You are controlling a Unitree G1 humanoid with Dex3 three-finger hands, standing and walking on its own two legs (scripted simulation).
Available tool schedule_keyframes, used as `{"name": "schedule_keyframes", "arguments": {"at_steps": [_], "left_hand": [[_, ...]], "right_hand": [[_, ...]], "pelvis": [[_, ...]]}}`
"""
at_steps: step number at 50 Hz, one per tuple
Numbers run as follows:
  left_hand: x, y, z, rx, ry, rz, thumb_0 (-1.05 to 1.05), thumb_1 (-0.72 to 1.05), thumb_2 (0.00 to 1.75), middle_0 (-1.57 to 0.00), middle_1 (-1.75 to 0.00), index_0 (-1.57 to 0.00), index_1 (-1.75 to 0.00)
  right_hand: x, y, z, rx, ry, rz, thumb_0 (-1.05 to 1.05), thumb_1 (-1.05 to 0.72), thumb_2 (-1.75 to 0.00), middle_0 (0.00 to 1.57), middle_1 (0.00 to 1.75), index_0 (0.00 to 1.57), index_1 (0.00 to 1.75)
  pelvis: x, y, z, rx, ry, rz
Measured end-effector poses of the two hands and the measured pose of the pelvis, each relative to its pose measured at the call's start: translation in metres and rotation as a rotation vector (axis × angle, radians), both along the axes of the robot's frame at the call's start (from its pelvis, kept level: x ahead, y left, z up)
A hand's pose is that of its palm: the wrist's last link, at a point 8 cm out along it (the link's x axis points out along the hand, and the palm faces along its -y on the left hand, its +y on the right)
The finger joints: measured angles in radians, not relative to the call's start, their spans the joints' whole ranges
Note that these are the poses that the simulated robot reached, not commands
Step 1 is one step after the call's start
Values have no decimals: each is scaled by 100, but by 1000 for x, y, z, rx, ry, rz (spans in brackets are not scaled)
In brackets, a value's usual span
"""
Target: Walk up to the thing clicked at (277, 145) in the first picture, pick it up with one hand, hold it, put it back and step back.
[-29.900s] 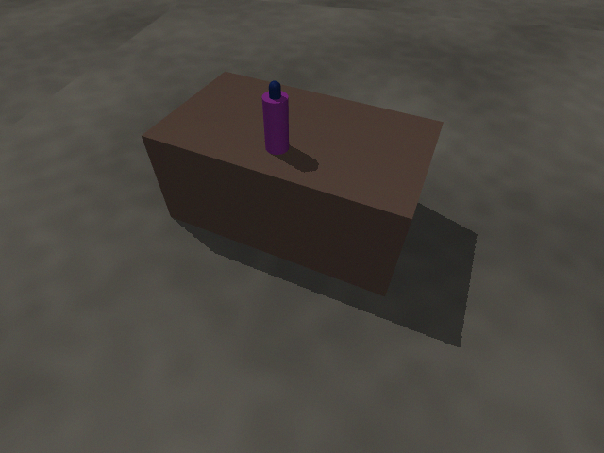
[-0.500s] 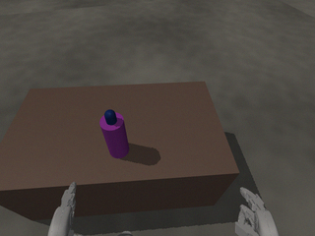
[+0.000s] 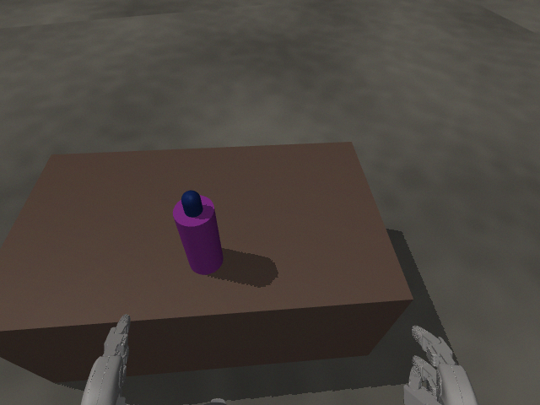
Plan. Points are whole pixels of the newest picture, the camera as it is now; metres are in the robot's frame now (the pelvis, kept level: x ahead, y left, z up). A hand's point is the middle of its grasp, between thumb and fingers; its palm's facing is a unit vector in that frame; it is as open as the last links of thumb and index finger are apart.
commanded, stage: home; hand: left
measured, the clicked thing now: (198, 230) +0.50 +0.18 -0.14
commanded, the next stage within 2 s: stand in 0.84 s
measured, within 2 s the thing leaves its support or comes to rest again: neither
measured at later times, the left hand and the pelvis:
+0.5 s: hand (151, 398) +0.16 +0.18 -0.05, palm faces +0.13 -0.96 -0.26, open 17.5 cm; pelvis +0.00 -0.01 +0.00, yaw +1 degrees
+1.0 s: hand (148, 399) +0.16 +0.18 -0.05, palm faces +0.14 -0.95 -0.28, open 17.6 cm; pelvis -0.01 -0.01 +0.01, yaw +1 degrees
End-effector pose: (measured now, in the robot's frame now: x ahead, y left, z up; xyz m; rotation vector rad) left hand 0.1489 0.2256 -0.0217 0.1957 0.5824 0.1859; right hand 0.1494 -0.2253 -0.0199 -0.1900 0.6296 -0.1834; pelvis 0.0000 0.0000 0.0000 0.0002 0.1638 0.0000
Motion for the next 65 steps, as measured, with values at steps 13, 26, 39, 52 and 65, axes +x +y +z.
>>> {"name": "schedule_keyframes", "arguments": {"at_steps": [13,26,39,52,65], "left_hand": [[-4,-3,1,-1,-5,3,-1,-55,5,-6,-5,-5,-5],[-14,-4,0,28,44,22,-1,-55,5,-6,-5,-5,-5],[-7,-6,4,43,66,28,-1,-57,3,-6,-4,-5,-4],[-15,3,-4,85,109,-13,-1,-54,7,-9,-8,-8,-8],[-78,69,-45,138,460,15,0,20,69,-20,-27,-19,-27]], "right_hand": [[-2,-3,2,-3,-14,7,2,-90,-90,20,30,20,31],[-10,-21,-38,-42,125,-35,2,-90,-90,20,30,20,31],[-8,-22,-42,-42,97,-51,2,-90,-90,20,30,20,31],[0,-18,-41,-92,97,45,1,-90,-90,20,30,20,31],[-48,-58,-56,-106,417,33,1,-90,-90,20,30,20,31]], "pelvis": [[-4,-3,-1,2,-1,2],[-4,-7,1,-18,-17,15],[-3,-8,4,-22,-30,17],[-9,-7,8,-19,-77,28],[-3,1,26,-1,-173,23]]}}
